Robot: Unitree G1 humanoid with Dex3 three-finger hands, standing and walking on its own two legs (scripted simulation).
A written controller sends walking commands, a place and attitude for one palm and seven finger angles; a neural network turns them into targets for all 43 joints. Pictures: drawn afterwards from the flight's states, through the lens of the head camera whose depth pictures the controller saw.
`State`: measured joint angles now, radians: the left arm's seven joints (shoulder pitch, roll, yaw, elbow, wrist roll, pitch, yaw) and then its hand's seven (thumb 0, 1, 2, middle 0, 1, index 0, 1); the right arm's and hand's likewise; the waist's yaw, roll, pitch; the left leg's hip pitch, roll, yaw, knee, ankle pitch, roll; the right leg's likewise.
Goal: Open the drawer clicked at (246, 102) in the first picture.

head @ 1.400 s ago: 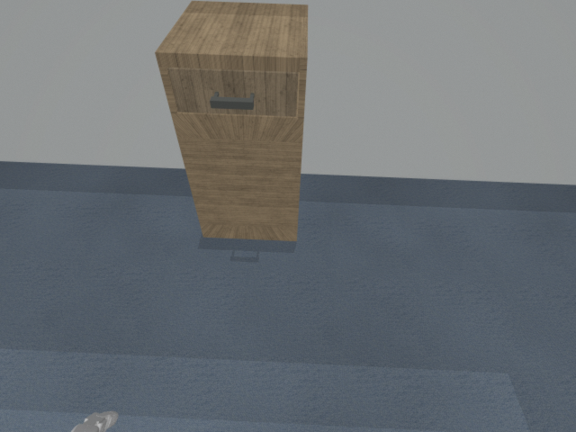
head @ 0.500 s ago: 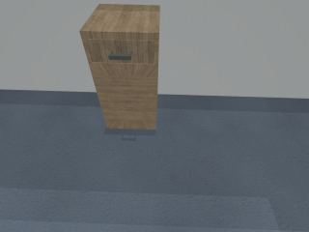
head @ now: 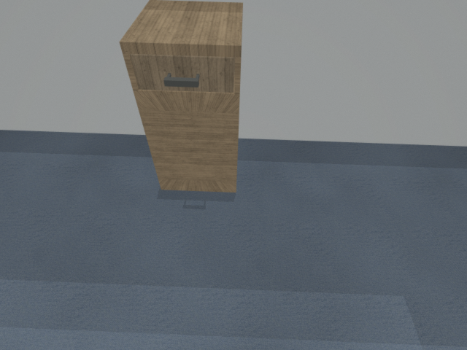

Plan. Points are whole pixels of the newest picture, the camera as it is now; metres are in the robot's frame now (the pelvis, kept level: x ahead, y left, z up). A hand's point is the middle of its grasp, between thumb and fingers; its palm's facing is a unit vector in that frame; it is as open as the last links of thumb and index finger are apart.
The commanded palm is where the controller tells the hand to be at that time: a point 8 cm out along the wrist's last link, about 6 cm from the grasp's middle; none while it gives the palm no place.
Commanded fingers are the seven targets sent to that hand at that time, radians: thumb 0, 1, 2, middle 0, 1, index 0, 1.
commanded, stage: look at it before walking up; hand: left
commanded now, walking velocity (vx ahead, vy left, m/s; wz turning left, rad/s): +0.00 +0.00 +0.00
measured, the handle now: (182, 79) +1.00 +0.25 -0.07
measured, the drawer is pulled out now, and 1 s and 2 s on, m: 0.00 0.00 0.00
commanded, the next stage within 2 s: take the last steps up to it in 0.14 s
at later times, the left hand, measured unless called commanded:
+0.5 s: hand out of the picture +0.06 +0.22 -0.18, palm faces +0.01 -0.97 -0.24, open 7.3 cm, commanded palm none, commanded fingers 0.00 0.90 0.90 -0.20 -0.30 -0.20 -0.30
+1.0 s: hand (168, 272) +0.32 +0.18 -0.19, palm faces -0.04 -0.98 -0.18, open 7.3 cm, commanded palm none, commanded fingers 0.00 0.90 0.90 -0.20 -0.30 -0.20 -0.30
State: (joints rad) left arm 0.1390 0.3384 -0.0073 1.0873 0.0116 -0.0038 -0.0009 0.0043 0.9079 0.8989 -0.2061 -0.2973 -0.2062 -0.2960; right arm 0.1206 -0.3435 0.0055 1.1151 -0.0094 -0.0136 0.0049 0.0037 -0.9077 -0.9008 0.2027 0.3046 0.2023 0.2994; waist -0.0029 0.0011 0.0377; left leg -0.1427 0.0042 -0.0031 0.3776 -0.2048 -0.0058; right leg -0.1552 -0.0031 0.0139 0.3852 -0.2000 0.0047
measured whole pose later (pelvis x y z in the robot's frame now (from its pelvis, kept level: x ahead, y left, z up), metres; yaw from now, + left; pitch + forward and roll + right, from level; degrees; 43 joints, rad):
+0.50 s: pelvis +0.03 +0.01 -0.01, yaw +1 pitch -1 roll -1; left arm 0.26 0.25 0.00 1.09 0.02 0.01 0.00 0.00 0.91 0.90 -0.20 -0.30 -0.20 -0.30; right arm 0.24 -0.27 0.01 1.12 -0.03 0.00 0.01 0.00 -0.91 -0.90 0.20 0.30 0.20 0.30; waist 0.00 0.01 -0.03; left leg -0.18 0.03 0.00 0.54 -0.36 0.01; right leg -0.15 0.01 0.00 0.46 -0.29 0.01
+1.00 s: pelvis +0.20 +0.01 -0.03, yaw +0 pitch -2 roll +0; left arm 0.10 0.16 0.04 0.98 0.03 -0.06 -0.01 0.00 0.91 0.90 -0.20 -0.30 -0.20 -0.30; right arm 0.57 -0.09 -0.01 1.24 -0.01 -0.05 -0.02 0.00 -0.91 -0.90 0.20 0.30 0.20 0.30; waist -0.06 0.01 0.10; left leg 0.05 0.02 0.05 0.63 -0.52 0.01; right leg -0.43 -0.04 -0.14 0.62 -0.15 -0.07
